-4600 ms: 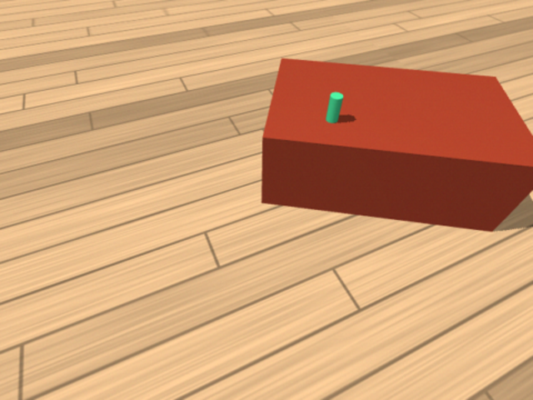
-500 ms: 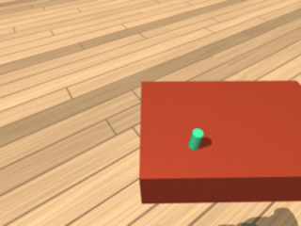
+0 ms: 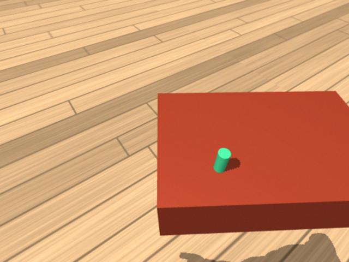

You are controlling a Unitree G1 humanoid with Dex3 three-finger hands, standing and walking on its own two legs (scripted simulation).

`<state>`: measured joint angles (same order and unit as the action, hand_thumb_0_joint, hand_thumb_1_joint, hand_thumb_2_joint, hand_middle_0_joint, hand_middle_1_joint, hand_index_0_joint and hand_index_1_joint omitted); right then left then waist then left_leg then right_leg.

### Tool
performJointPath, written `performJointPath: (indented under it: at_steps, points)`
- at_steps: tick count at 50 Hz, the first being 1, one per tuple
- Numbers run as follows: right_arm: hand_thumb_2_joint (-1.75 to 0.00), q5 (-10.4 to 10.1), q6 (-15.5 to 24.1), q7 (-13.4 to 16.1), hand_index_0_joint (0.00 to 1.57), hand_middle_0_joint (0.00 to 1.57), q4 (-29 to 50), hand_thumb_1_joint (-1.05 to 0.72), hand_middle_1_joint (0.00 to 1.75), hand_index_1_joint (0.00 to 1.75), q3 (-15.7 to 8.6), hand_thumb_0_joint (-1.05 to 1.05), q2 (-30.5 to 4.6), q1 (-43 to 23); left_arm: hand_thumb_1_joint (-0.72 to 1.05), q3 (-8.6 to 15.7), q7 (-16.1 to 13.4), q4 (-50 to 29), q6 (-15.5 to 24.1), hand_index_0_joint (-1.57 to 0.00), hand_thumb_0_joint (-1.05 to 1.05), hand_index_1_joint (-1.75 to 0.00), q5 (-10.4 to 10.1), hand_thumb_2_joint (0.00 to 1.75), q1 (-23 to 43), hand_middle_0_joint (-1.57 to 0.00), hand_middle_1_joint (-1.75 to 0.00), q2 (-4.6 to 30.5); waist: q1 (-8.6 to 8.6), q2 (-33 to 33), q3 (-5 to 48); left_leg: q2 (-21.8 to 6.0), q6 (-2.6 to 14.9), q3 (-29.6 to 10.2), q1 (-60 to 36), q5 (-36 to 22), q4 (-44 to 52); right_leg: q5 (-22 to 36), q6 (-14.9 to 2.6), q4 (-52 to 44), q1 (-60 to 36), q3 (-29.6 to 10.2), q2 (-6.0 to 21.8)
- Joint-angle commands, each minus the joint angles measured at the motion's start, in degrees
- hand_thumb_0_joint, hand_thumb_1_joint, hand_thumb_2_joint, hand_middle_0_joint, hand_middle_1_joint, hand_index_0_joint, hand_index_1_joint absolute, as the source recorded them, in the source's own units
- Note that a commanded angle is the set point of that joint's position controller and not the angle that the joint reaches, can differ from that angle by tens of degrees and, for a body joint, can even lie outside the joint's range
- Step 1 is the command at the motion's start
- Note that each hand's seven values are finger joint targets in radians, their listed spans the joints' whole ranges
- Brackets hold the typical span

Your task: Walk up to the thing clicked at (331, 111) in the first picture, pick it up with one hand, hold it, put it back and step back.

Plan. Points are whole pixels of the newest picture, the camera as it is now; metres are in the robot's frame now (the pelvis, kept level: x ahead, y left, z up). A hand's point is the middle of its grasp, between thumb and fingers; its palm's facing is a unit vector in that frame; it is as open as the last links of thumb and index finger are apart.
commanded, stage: walk up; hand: right
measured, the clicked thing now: (221, 160) +0.54 -0.22 -0.30
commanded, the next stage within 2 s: stand in 0.36 s
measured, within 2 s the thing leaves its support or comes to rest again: neither
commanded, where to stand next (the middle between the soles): +0.06 +0.00 m, yaw +0 degrees
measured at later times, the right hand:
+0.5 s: hand out of the picture +0.08 -0.25 -0.16, palm faces -0.04 +0.94 -0.33, open 7.4 cm
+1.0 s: hand out of the picture +0.11 -0.24 -0.16, palm faces -0.05 +0.94 -0.33, open 7.4 cm
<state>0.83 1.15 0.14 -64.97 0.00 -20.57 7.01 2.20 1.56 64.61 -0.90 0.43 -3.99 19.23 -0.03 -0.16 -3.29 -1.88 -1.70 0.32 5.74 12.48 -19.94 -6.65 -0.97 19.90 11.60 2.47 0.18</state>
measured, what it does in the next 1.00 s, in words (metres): stands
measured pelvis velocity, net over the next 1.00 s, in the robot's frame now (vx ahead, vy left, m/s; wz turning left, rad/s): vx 0.03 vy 0.00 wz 0.02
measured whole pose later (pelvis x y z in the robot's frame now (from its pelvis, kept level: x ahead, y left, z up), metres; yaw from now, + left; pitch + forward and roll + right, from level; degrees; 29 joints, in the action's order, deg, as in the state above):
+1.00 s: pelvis +0.03 +0.00 +0.00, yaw +1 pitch -1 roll +0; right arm 0.6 0.4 -0.3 -64.9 0.6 -20.2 6.2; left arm 0.3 0.4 66.0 0.8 0.2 -4.2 19.8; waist -0.1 0.8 -1.9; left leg -1.6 -1.6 -0.4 2.4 12.9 -16.5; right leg -8.5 -0.5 18.5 8.8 3.2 0.5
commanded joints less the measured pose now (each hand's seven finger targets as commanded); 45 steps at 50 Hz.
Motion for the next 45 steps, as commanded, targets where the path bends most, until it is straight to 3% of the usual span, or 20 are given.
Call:
performJointPath:
  at_steps: [1,17,18,21,31,34,37,42,45]
  points:
    - [-0.9,-0.14,1.44,1.03,0.2,0.2,4.07,-0.9,0.3,0.3,-2.61,0.0,-12.53,-2.46,0.9,2.22,-0.81,-3.94,1.36,-0.2,0.0,-0.3,0.14,0.9,2.35,-0.2,-0.3,12.14,-0.39,-0.01,5.81,-5.69,3.31,-4.46,4.0,-4.76,3.83,2.73,-0.64,-2.38,-7.08,-7.46,7.05]
    - [-0.9,0.0,1.37,0.98,0.2,0.2,4.08,-0.9,0.3,0.3,-2.69,0.0,-12.37,-2.5,0.9,2.16,-0.81,-3.83,1.27,-0.2,0.0,-0.3,0.1,0.9,1.95,-0.2,-0.3,11.81,-0.32,0.13,4.54,-5.71,3.22,-4.46,3.27,-3.13,5.04,0.84,-0.53,-2.92,-5.56,-7.75,6.8]
    - [-0.9,-0.09,0.95,0.62,0.2,0.2,3.74,-0.9,0.3,0.3,-2.23,0.0,-11.55,-2.53,0.9,1.3,-0.96,-3.23,1.96,-0.2,0.0,-0.3,-0.11,0.9,1.71,-0.2,-0.3,11.86,-0.28,2.89,5.31,-5.76,2.67,-4.48,3.59,-0.76,5.61,-1.77,-0.57,-3.93,-6.61,-8.03,7.39]
    - [-0.9,-0.16,0.62,0.28,0.2,0.2,3.73,-0.9,0.3,0.3,-2.11,0.0,-11.16,-2.33,0.9,1.23,-1.12,-2.92,2.38,-0.2,0.0,-0.3,0.02,0.9,2.09,-0.2,-0.3,12.82,-0.25,0.92,3.57,-5.38,2.67,-4.75,4.17,0.47,5.7,-5.22,-0.49,-4.62,-5.06,-8.37,7.36]
    - [-0.9,-0.17,0.66,0.15,0.2,0.2,3.6,-0.9,0.3,0.3,-2.08,0.0,-11.82,-1.97,0.9,0.49,-1.61,-2.32,3.03,-0.2,0.0,-0.3,-0.16,0.9,1.23,-0.2,-0.3,12.75,-0.13,-0.23,5.15,-5.9,2.68,-4.97,1.74,-6.05,5.33,3.65,-0.37,-3.2,-6.38,-7.12,7.56]
    - [-0.9,-0.2,0.82,0.27,0.2,0.2,3.53,-0.9,0.3,0.3,-2.08,0.0,-12.09,-1.93,0.9,0.23,-1.7,-2.2,3.23,-0.2,0.0,-0.3,-0.22,0.9,0.91,-0.2,-0.3,12.54,0.01,0.24,7.18,-6.48,2.52,-4.9,-0.42,-11.29,4.57,10.83,-0.48,-2.05,-7.77,-6.72,8.05]
    - [-0.9,-0.25,0.79,0.45,0.2,0.2,3.29,-0.9,0.3,0.3,-2.03,0.0,-11.97,-1.92,0.9,0.22,-1.86,-2.1,3.14,-0.2,0.0,-0.3,-0.21,0.9,1.21,-0.2,-0.3,12.6,0.06,0.18,7.67,-6.59,2.35,-4.71,-0.55,-13.19,4.56,13.35,-0.51,-1.59,-9.07,-6.35,8.18]
    - [-0.9,-0.22,0.54,0.48,0.2,0.2,3.05,-0.9,0.3,0.3,-1.71,0.0,-11.55,-2.13,0.9,0.15,-1.98,-1.81,2.86,-0.2,0.0,-0.3,-0.33,0.9,1.31,-0.2,-0.3,12.96,-0.25,0.1,5.31,-6.29,2.08,-4.68,1.04,-10.15,5.81,9.13,-0.12,-2.64,-8.26,-6.2,7.82]
    - [-0.9,-0.23,0.47,0.52,0.2,0.2,3.14,-0.9,0.3,0.3,-1.72,0.0,-11.57,-2.09,0.9,0.22,-1.97,-1.69,2.87,-0.2,0.0,-0.3,-0.23,0.9,1.55,-0.2,-0.3,13.01,-0.12,0.52,5.34,-6.41,2.19,-4.53,0.37,-10.78,5.69,10.11,-0.16,-2.61,-8.14,-6.24,7.99]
